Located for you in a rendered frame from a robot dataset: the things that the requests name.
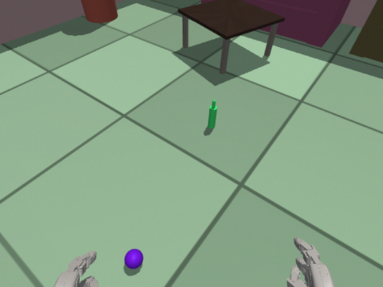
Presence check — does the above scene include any armchair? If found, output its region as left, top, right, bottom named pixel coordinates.
left=349, top=0, right=383, bottom=63

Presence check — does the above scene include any sofa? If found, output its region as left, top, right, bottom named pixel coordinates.
left=201, top=0, right=351, bottom=47

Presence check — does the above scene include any left robot hand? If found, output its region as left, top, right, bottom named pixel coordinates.
left=54, top=251, right=99, bottom=287

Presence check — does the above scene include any coffee table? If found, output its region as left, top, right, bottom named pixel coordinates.
left=178, top=0, right=285, bottom=74

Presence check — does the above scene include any right robot hand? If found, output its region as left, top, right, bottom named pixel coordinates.
left=287, top=237, right=335, bottom=287

